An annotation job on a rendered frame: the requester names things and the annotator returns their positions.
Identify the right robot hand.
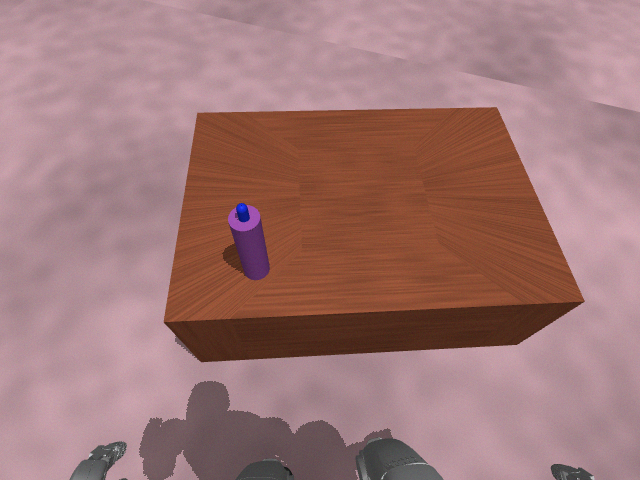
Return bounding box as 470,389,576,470
551,464,595,480

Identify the bottle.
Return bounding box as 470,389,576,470
228,203,270,280

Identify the left robot hand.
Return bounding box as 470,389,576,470
70,442,128,480

